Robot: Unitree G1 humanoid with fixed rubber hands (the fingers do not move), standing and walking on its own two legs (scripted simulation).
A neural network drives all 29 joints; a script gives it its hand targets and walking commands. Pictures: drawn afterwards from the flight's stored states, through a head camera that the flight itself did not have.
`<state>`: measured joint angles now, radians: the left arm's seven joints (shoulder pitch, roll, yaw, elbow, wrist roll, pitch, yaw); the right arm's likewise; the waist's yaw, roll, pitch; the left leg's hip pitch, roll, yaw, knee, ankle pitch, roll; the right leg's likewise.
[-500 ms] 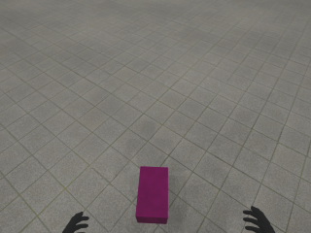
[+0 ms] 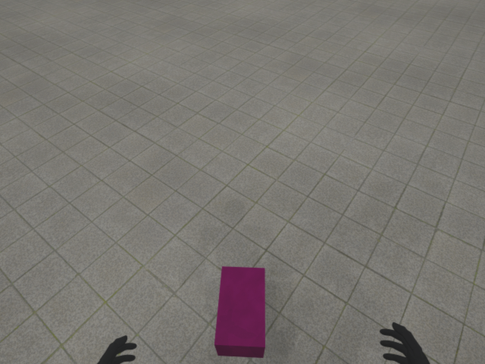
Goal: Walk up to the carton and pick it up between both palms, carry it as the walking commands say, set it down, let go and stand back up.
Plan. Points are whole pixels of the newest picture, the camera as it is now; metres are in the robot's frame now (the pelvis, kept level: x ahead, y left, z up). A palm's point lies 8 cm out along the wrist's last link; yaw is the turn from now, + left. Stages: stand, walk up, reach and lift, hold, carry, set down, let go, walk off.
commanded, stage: stand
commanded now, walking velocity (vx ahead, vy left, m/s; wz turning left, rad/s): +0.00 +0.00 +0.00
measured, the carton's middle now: (241, 310) +0.42 +0.07 -0.69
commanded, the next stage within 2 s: none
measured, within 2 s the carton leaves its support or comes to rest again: neither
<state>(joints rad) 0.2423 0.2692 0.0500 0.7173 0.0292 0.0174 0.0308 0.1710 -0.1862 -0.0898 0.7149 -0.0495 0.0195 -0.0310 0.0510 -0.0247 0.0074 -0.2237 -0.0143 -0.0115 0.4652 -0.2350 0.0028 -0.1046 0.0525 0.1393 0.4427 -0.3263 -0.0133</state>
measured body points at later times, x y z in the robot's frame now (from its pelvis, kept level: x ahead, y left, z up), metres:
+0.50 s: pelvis -0.01 +0.01 +0.00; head -0.01 +0.01 +0.45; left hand +0.09 +0.29 -0.11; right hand +0.15 -0.24 -0.10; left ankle +0.01 +0.12 -0.74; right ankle -0.06 -0.12 -0.74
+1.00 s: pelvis -0.02 +0.01 +0.00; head -0.02 +0.02 +0.45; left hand +0.07 +0.30 -0.11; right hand +0.14 -0.24 -0.10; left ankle +0.01 +0.12 -0.74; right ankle -0.06 -0.12 -0.74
